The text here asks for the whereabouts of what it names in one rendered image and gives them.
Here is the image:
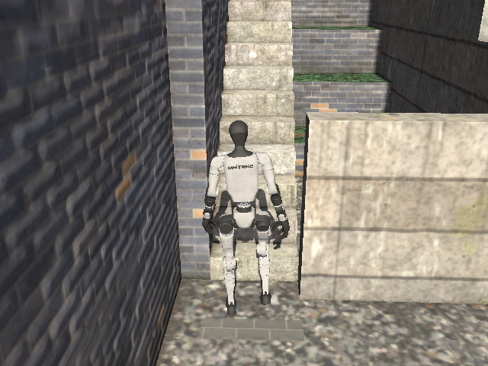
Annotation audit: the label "stairs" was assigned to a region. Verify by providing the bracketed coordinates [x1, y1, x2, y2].
[210, 0, 299, 281]

